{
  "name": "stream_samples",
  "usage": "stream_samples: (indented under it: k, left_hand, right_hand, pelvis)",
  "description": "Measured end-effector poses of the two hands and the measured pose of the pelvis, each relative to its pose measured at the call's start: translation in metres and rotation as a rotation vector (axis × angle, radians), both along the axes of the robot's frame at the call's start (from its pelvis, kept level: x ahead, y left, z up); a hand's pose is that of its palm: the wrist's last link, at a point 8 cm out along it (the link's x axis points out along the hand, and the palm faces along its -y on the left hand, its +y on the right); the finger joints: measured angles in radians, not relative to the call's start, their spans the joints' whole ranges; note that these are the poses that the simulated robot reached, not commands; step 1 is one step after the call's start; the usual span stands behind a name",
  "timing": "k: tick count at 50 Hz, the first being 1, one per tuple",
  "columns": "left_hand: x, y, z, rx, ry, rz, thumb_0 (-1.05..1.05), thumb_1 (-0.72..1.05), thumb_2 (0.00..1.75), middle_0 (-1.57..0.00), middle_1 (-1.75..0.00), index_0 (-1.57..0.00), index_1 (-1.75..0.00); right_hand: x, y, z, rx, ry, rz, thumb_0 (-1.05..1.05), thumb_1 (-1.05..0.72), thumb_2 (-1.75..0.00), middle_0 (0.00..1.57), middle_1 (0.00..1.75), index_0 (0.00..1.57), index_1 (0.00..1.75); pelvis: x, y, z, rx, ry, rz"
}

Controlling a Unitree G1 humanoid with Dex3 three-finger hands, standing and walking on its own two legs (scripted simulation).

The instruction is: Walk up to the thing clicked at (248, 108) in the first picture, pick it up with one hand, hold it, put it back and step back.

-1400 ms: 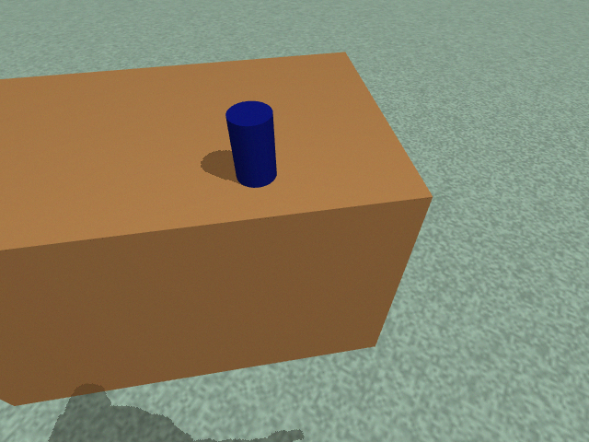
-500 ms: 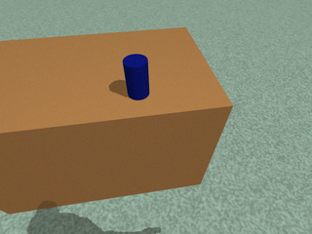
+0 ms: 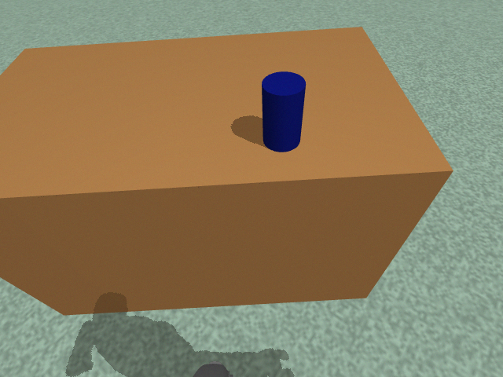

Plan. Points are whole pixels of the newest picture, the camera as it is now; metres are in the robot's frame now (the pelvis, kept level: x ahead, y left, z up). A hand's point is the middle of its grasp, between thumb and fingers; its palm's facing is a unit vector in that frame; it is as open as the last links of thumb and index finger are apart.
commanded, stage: walk up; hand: right
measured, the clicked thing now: (282, 113) +0.63 -0.04 +0.06
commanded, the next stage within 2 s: none
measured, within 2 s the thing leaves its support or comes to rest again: neither
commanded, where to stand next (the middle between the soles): +0.17 +0.14 m, yaw +4 degrees
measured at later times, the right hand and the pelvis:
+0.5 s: hand (344, 371) +0.17 -0.14 -0.18, palm faces -0.09 +0.95 -0.28, open 7.4 cm; pelvis +0.11 +0.11 -0.01, yaw +5 degrees
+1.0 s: hand (307, 307) +0.27 -0.08 -0.13, palm faces -0.16 +0.87 -0.47, open 7.4 cm; pelvis +0.14 +0.18 +0.00, yaw +6 degrees
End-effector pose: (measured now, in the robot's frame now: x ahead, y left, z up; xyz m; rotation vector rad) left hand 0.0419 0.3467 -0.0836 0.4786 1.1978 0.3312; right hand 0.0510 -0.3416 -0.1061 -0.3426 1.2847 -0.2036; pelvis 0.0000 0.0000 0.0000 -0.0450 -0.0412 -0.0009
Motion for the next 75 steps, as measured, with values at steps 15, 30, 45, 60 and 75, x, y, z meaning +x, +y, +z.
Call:
stream_samples:
  k: [15,30,45,60,75]
  left_hand:
    - [0.085,0.079,-0.009,-0.072,-0.064,-0.031,0.00,0.90,0.90,-0.21,-0.30,-0.21,-0.30]
    - [0.118,0.093,0.004,-0.073,-0.121,0.051,0.00,0.90,0.89,-0.21,-0.30,-0.21,-0.30]
    - [0.139,0.152,-0.047,-0.210,-0.043,0.129,0.00,0.90,0.90,-0.21,-0.30,-0.21,-0.30]
    - [0.140,0.135,-0.038,-0.180,-0.030,0.050,0.00,0.91,0.90,-0.20,-0.30,-0.20,-0.30]
    - [0.136,0.115,-0.025,-0.206,-0.053,0.054,0.00,0.90,0.90,-0.21,-0.30,-0.20,-0.30]
  right_hand:
    - [0.044,0.132,-0.009,0.067,-0.026,0.017,0.00,-0.90,-0.90,0.20,0.30,0.20,0.30]
    - [0.159,0.175,-0.025,0.072,-0.063,0.138,0.00,-0.90,-0.90,0.20,0.30,0.20,0.29]
    - [0.211,0.227,0.015,-0.081,-0.151,0.203,0.00,-0.90,-0.90,0.20,0.30,0.20,0.30]
    - [0.196,0.203,-0.002,-0.063,-0.164,0.135,0.00,-0.90,-0.90,0.20,0.30,0.20,0.30]
    - [0.151,0.195,-0.004,-0.009,-0.089,0.104,0.00,-0.90,-0.90,0.20,0.30,0.20,0.30]
  pelvis:
    - [0.064,0.094,-0.002,0.053,0.000,0.064]
    - [0.124,0.127,-0.001,0.047,0.000,0.108]
    - [0.142,0.182,-0.005,0.026,0.010,0.127]
    - [0.125,0.168,-0.010,0.016,0.000,0.099]
    - [0.118,0.155,0.002,0.048,-0.010,0.092]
